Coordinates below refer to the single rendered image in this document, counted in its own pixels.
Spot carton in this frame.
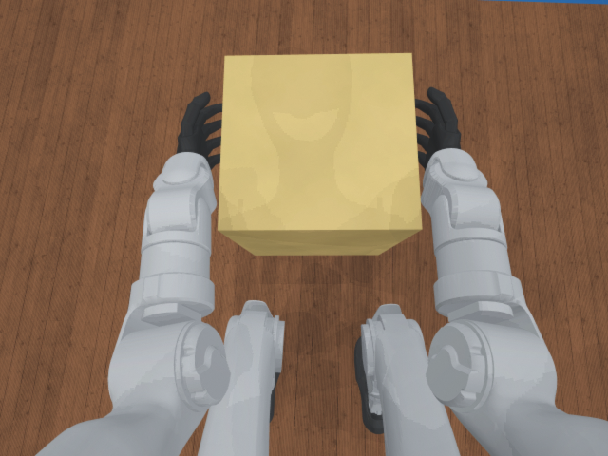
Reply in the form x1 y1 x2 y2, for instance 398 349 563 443
218 53 423 256

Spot right robot forearm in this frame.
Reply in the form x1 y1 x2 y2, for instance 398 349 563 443
421 148 555 365

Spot right robot hand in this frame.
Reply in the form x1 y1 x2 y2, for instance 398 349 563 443
414 87 461 171

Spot left robot hand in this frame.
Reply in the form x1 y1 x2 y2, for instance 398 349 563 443
177 92 222 170

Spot left robot thigh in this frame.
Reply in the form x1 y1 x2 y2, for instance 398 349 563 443
198 310 285 456

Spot robot right upper arm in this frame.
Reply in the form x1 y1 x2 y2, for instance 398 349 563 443
426 319 608 456

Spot right robot shin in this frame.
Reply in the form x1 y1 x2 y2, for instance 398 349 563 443
366 304 425 413

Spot left robot forearm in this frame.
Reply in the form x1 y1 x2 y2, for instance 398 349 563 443
108 152 217 401

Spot robot left upper arm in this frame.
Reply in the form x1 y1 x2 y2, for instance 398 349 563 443
35 320 231 456

